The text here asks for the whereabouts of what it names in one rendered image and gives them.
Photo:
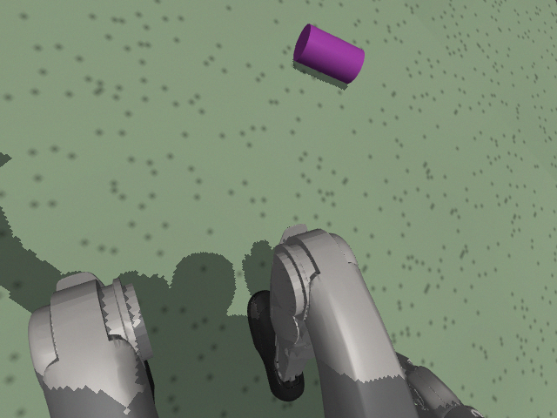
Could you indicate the right robot foot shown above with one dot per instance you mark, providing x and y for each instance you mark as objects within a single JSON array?
[{"x": 263, "y": 335}]

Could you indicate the right robot hand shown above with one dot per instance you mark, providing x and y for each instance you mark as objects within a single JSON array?
[{"x": 433, "y": 397}]

